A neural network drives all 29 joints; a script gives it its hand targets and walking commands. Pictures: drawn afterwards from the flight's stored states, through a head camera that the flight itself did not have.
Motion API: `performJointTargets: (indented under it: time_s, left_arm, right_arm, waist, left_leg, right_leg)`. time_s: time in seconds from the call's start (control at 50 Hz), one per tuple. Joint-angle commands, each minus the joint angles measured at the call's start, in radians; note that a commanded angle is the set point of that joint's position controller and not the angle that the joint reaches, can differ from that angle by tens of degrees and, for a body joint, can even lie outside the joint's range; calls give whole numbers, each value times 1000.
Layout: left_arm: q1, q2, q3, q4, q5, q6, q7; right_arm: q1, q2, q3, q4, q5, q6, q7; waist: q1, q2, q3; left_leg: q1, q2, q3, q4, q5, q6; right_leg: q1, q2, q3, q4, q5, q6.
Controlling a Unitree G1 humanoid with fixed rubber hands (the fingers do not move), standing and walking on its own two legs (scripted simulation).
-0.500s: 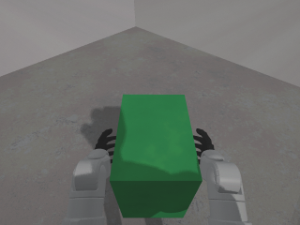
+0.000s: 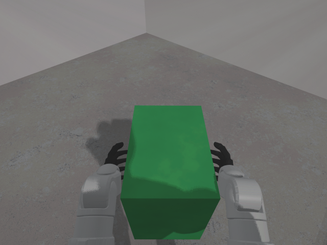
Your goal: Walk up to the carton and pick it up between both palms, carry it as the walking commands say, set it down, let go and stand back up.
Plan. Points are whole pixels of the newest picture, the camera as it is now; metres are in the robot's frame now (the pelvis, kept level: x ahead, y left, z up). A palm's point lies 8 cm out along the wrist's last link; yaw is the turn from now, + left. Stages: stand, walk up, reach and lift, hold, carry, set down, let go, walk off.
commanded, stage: carry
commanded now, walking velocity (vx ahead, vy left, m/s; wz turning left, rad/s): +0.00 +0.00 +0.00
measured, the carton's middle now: (167, 173) +0.32 +0.00 +0.00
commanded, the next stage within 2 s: hold in 0.34 s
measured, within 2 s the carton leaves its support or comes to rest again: neither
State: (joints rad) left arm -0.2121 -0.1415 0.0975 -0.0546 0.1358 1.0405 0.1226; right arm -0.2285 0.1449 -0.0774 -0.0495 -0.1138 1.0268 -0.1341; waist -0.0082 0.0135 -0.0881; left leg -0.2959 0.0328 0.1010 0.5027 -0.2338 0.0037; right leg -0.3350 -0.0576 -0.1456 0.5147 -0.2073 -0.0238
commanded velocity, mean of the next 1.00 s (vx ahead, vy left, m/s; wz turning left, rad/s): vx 0.00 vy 0.00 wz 0.00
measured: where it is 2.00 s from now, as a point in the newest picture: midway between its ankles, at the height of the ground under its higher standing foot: outside the picture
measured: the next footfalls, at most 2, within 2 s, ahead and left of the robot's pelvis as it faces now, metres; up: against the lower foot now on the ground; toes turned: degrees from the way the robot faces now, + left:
none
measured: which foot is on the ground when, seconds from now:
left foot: down 0.00-1.00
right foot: down 0.00-1.00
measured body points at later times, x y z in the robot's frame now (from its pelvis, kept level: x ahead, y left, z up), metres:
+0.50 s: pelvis -0.01 +0.00 +0.00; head -0.02 -0.01 +0.45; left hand +0.28 +0.14 +0.02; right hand +0.29 -0.13 +0.02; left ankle +0.02 +0.12 -0.74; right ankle +0.04 -0.10 -0.74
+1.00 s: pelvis +0.00 +0.00 +0.01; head -0.07 -0.01 +0.45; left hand +0.30 +0.15 +0.05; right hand +0.31 -0.12 +0.05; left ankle +0.02 +0.12 -0.74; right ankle +0.04 -0.10 -0.74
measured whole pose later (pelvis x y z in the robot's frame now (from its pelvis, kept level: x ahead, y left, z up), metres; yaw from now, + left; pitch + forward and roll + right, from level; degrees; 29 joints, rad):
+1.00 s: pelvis +0.00 +0.00 +0.01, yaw +3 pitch -8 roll +0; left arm -0.36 -0.15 0.25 0.43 0.27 0.74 0.04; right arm -0.36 0.18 -0.25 0.42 -0.26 0.71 -0.06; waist -0.02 0.02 -0.03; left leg -0.07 -0.03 -0.05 0.44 -0.22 0.01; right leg -0.08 0.05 0.03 0.42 -0.19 -0.03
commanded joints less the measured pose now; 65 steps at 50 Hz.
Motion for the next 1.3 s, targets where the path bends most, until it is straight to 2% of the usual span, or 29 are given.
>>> performJointTargets:
  time_s: [0.0,0.08,0.32,0.34,0.36,0.38,0.4,0.42,0.44,0.46,0.5,0.56,0.6,0.68,0.7,0.74,0.78,0.82,0.86,0.88,0.9,0.98,1.0,1.06,1.14,1.18,1.2,1.22,1.28]
  left_arm:
    - [-543,-879,-588,-161,-359,-46,-243]
    - [-543,-881,-585,-151,-356,-43,-243]
    - [-549,-881,-588,-169,-362,-48,-241]
    - [-356,-780,-359,366,-125,-134,-264]
    - [-336,-785,-378,303,-94,-245,-279]
    - [-378,-831,-402,260,-96,-316,-294]
    - [-432,-913,-470,179,-128,-357,-305]
    - [-520,-969,-538,100,-170,-380,-312]
    - [-680,-991,-615,6,-236,-399,-319]
    - [-755,-996,-631,-25,-263,-403,-316]
    - [-766,-975,-605,-31,-259,-396,-305]
    - [-653,-953,-529,168,-204,-367,-317]
    - [-711,-970,-490,231,-180,-368,-329]
    - [-853,-995,-418,353,-166,-383,-352]
    - [-865,-1008,-411,378,-169,-383,-354]
    - [-908,-1008,-365,427,-153,-387,-351]
    - [-933,-1009,-338,455,-149,-394,-351]
    - [-921,-1016,-320,471,-146,-393,-348]
    - [-920,-1019,-322,467,-154,-388,-349]
    - [-880,-1021,-321,462,-157,-385,-349]
    - [-858,-1020,-327,443,-159,-383,-347]
    - [-712,-1012,-386,332,-170,-361,-340]
    - [-695,-1005,-408,299,-178,-357,-341]
    - [-642,-982,-452,209,-192,-356,-342]
    - [-627,-974,-486,154,-212,-360,-342]
    - [-627,-970,-486,163,-209,-360,-339]
    - [-589,-1034,-437,281,-148,-352,-326]
    - [-603,-1065,-456,292,-164,-364,-330]
    - [-689,-1098,-448,321,-175,-400,-331]
  right_arm:
    - [-463,927,573,-120,306,-36,229]
    - [-461,928,568,-108,302,-33,229]
    - [-457,932,570,-118,306,-36,228]
    - [-194,870,280,479,60,-119,240]
    - [-220,857,292,381,21,-233,257]
    - [-338,870,343,286,45,-304,280]
    - [-431,942,446,192,101,-347,297]
    - [-516,1001,525,113,157,-365,308]
    - [-608,1053,582,18,201,-374,299]
    - [-636,1079,606,3,218,-365,289]
    - [-608,1108,612,52,217,-343,278]
    - [-546,1072,520,211,150,-322,282]
    - [-582,1062,450,310,111,-323,302]
    - [-702,1067,358,449,75,-326,332]
    - [-711,1063,335,471,70,-328,333]
    - [-776,1064,313,511,77,-330,343]
    - [-793,1077,288,542,73,-332,347]
    - [-788,1086,274,563,80,-337,344]
    - [-769,1095,265,565,85,-338,337]
    - [-750,1107,283,547,91,-338,332]
    - [-736,1109,298,526,102,-338,329]
    - [-565,1108,366,412,120,-326,316]
    - [-534,1105,380,387,123,-322,313]
    - [-471,1100,432,311,136,-318,305]
    - [-495,1090,482,229,158,-317,309]
    - [-513,1080,484,236,162,-318,314]
    - [-514,1045,434,294,142,-321,328]
    - [-505,1048,421,299,132,-328,331]
    - [-575,1065,403,337,129,-358,347]
  waist:
    - [3,-19,-315]
    - [3,-5,-320]
    - [3,-16,-320]
    - [13,29,-5]
    - [5,28,-19]
    - [-5,13,-95]
    - [1,-7,-216]
    - [4,14,-334]
    - [-26,-6,-446]
    - [-27,-9,-483]
    - [4,-31,-461]
    - [-4,-45,-287]
    - [-11,-14,-210]
    - [-34,12,-159]
    - [-54,9,-148]
    - [-26,35,-133]
    - [-24,11,-115]
    - [-14,-1,-100]
    - [-20,-1,-108]
    - [-18,-23,-128]
    - [-11,-12,-145]
    - [-23,3,-208]
    - [-32,-2,-217]
    - [-26,-11,-242]
    - [-22,-15,-279]
    - [-11,2,-259]
    - [-25,-11,-208]
    - [-62,-4,-184]
    - [-54,8,-188]
  left_leg:
    - [92,114,-92,-68,121,19]
    - [92,114,-93,-72,117,19]
    - [97,112,-93,-68,121,20]
    - [55,-96,-200,-148,113,49]
    - [67,-108,-204,-139,141,41]
    - [112,-118,-207,-120,176,30]
    - [179,-123,-219,-83,314,27]
    - [244,-124,-216,-67,431,20]
    - [263,-134,-211,-54,479,18]
    - [249,-132,-206,-61,458,15]
    - [205,-133,-195,-80,345,17]
    - [132,-124,-188,-113,102,23]
    - [95,-114,-193,-129,-34,20]
    - [65,-85,-228,-158,-207,21]
    - [98,-85,-229,-149,-197,14]
    - [88,-78,-227,-162,-228,11]
    - [79,-77,-226,-163,-223,12]
    - [106,-81,-218,-155,-164,5]
    - [131,-89,-201,-145,-92,0]
    - [165,-97,-193,-136,-23,-1]
    - [187,-98,-188,-136,29,0]
    - [262,-105,-182,-139,269,3]
    - [276,-108,-184,-137,308,3]
    - [278,-113,-188,-138,376,2]
    - [254,-117,-193,-136,341,1]
    - [217,-114,-194,-144,258,3]
    - [230,-74,-239,-144,179,24]
    - [220,-73,-242,-139,134,26]
    - [195,-71,-248,-123,84,26]
  right_leg:
    - [122,-120,118,-77,111,-3]
    - [124,-121,121,-78,103,-5]
    - [125,-121,120,-80,112,-4]
    - [243,139,220,-117,120,-19]
    - [276,139,221,-110,139,-30]
    - [235,140,217,-114,139,-20]
    - [245,146,215,-93,248,-7]
    - [280,147,218,-86,343,6]
    - [344,154,216,-81,422,16]
    - [403,146,216,-85,428,24]
    - [456,136,231,-109,354,26]
    - [379,120,247,-158,88,18]
    - [330,126,248,-172,-73,-3]
    - [309,123,258,-159,-222,-3]
    - [282,115,259,-163,-222,-1]
    - [289,119,253,-152,-234,1]
    - [293,118,253,-155,-230,3]
    - [277,111,256,-169,-198,-1]
    - [281,107,256,-179,-139,-3]
    - [280,104,259,-191,-90,-1]
    - [292,106,256,-186,-27,0]
    - [360,118,252,-171,247,13]
    - [368,118,254,-170,292,17]
    - [405,122,256,-168,382,24]
    - [413,128,247,-158,353,25]
    - [397,128,246,-158,263,17]
    - [377,134,256,-156,221,-8]
    - [374,135,251,-153,188,-13]
    - [331,134,249,-128,130,-20]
